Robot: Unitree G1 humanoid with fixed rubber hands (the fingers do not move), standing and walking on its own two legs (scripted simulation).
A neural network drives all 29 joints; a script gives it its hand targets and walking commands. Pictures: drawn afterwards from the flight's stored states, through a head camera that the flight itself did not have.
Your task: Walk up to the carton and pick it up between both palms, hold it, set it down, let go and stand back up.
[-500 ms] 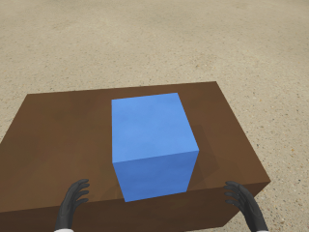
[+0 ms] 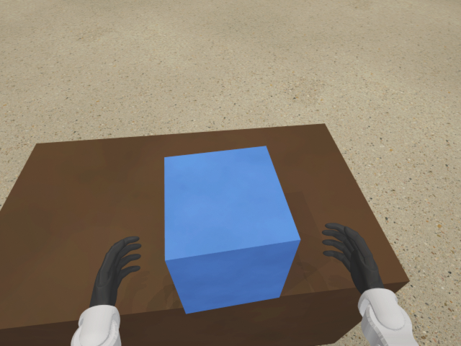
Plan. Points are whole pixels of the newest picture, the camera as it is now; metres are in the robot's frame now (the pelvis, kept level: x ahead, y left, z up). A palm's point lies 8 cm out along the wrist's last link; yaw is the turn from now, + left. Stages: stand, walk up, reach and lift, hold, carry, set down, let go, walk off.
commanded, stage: reach and lift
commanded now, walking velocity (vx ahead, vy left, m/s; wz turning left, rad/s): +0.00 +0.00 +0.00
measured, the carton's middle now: (225, 231) +0.36 +0.02 -0.03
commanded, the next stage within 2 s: none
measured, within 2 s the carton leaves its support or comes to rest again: neither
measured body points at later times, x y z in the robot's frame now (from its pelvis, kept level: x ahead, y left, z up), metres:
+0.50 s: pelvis -0.01 +0.00 +0.00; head +0.00 +0.00 +0.45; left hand +0.31 +0.19 +0.09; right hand +0.33 -0.18 +0.08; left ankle +0.00 +0.15 -0.74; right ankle -0.02 -0.10 -0.74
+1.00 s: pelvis -0.01 +0.00 +0.00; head +0.00 +0.00 +0.45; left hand +0.38 +0.20 +0.13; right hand +0.41 -0.18 +0.12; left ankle +0.00 +0.15 -0.74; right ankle -0.02 -0.11 -0.74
